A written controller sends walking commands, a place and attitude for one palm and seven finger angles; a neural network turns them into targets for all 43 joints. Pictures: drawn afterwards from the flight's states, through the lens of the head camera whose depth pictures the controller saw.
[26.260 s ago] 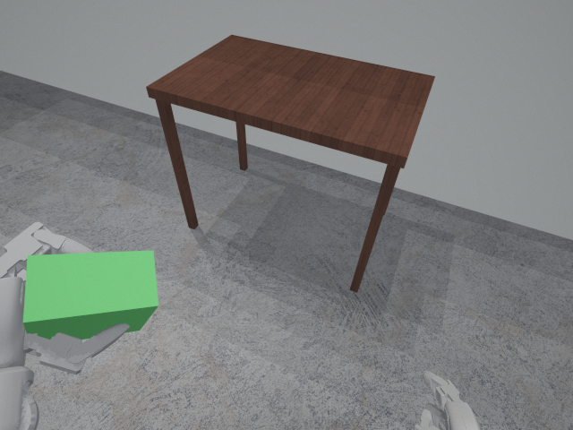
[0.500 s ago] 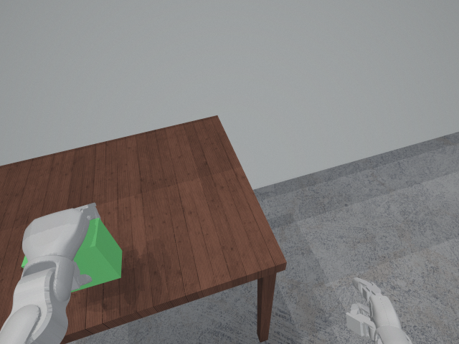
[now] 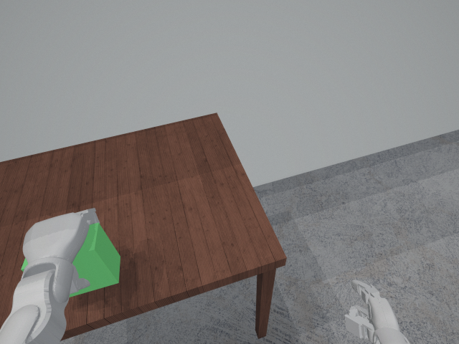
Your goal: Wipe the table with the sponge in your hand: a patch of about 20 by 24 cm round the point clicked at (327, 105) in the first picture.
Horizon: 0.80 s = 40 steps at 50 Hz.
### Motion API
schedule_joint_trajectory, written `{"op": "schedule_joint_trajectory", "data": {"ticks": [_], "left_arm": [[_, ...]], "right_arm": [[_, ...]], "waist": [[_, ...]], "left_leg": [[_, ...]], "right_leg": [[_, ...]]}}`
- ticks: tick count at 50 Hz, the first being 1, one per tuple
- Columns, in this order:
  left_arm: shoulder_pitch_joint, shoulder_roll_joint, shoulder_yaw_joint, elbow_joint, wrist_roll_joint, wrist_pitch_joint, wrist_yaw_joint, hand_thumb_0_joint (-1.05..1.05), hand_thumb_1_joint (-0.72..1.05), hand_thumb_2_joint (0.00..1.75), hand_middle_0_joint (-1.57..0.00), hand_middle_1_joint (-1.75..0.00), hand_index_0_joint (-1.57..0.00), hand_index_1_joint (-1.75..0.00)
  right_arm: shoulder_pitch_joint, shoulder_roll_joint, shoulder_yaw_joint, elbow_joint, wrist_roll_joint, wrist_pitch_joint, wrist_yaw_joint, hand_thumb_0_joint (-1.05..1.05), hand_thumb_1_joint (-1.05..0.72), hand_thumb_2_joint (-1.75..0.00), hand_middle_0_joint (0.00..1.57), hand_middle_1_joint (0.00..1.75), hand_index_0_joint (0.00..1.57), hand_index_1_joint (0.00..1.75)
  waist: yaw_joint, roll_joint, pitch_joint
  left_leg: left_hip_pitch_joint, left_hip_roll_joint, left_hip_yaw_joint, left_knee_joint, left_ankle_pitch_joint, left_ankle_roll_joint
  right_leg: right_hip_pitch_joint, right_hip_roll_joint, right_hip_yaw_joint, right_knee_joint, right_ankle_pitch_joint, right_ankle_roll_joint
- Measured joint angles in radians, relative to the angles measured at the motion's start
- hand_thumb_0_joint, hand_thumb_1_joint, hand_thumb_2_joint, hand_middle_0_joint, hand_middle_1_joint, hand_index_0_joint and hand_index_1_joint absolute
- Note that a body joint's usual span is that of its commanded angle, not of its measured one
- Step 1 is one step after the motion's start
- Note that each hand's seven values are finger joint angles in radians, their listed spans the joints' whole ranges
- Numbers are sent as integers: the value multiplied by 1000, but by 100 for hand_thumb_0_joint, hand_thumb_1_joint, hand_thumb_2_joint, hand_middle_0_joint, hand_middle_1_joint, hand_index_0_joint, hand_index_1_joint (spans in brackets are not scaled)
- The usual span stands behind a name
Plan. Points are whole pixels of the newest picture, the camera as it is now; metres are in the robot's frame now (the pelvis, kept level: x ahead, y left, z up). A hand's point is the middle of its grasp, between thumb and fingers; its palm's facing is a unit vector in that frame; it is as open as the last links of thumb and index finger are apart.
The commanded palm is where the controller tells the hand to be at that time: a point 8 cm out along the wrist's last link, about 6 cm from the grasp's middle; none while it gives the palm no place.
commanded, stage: lower the sponge onto the table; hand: left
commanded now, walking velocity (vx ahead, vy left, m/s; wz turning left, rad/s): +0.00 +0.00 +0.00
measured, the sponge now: (81, 267) +0.22 +0.31 +0.01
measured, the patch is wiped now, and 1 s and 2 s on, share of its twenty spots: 0.00 0.00 0.30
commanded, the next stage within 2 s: wipe forward along the first lane in 1.14 s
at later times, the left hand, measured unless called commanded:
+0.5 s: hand (88, 254) +0.23 +0.30 +0.03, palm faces -0.07 -0.08 -0.99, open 10.1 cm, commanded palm +0.21 +0.30 +0.09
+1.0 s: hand (83, 266) +0.22 +0.31 +0.01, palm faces -0.10 -0.08 -0.99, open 10.1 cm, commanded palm +0.21 +0.31 +0.07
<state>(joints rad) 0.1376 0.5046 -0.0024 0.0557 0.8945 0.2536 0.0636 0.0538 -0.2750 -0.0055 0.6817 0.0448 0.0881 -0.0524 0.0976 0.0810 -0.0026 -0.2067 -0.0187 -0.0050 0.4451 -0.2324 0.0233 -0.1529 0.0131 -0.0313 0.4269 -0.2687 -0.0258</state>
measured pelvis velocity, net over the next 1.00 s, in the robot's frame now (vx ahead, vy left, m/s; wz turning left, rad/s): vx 0.00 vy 0.00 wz -0.01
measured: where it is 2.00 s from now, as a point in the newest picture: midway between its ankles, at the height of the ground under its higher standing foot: outside the picture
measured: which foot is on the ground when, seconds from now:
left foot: down 0.00-1.00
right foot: down 0.00-1.00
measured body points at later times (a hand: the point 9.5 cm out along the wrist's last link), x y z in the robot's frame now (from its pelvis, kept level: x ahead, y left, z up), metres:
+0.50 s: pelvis +0.00 +0.00 +0.00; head +0.00 -0.03 +0.45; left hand +0.23 +0.30 +0.08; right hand +0.22 -0.23 -0.10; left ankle +0.00 +0.11 -0.74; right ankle -0.03 -0.11 -0.74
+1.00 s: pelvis +0.00 +0.00 +0.00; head +0.01 -0.03 +0.44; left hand +0.22 +0.31 +0.06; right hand +0.20 -0.24 -0.11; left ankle +0.00 +0.11 -0.74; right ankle -0.03 -0.11 -0.74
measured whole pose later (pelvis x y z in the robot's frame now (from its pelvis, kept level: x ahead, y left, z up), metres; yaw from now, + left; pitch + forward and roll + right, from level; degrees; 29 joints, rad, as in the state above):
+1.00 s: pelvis +0.00 +0.00 +0.00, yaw -1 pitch +1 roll +0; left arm 0.15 0.46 0.01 0.20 0.93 0.21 0.19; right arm 0.08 -0.27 -0.04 0.71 0.04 0.08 -0.04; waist 0.09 0.06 -0.03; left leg -0.27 -0.01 0.00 0.51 -0.26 0.02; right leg -0.22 0.02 -0.02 0.49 -0.30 -0.03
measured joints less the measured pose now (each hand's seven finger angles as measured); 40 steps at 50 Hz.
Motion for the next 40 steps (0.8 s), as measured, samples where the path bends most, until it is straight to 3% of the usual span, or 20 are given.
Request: {"op": "schedule_joint_trajectory", "data": {"ticks": [7,19,29,40], "left_arm": [[-17,-9,-1,29,16,-30,42,-1,-49,103,-71,-135,-73,-134],[-33,-60,-55,56,31,17,68,-1,-49,103,-71,-135,-73,-134],[-19,-47,-29,88,30,27,78,-1,-49,103,-71,-135,-73,-134],[8,-50,-15,99,40,-53,96,-1,-49,103,-71,-135,-73,-134]], "right_arm": [[10,5,-12,14,-1,-10,-3,1,-90,-90,21,30,20,30],[4,15,-5,14,3,2,13,1,-90,-90,21,30,20,30],[-5,13,-6,14,3,6,12,1,-90,-90,21,30,20,30],[9,2,-30,15,-5,-11,10,1,-90,-90,21,30,20,30]], "waist": [[-2,-5,-2],[-9,-1,-17],[-7,-8,-18],[-1,-11,-23]], "left_leg": [[-15,1,2,13,-3,1],[-19,-4,9,12,-3,3],[-18,4,6,21,-11,-3],[-48,8,4,49,-26,-5]], "right_leg": [[-14,1,2,10,0,1],[-27,-4,9,25,-7,3],[-24,4,7,28,-12,-4],[-51,8,6,51,-23,-6]]}}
